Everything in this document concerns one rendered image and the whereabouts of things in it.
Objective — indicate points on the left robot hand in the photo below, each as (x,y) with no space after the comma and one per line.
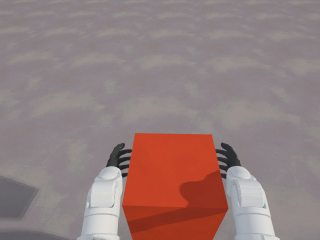
(114,159)

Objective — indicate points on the right robot hand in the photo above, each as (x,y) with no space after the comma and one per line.
(231,160)

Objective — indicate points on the robot left forearm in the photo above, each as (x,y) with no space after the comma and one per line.
(102,210)

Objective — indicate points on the robot right forearm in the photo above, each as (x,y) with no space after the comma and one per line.
(249,206)

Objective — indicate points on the carton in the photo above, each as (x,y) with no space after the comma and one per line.
(174,188)

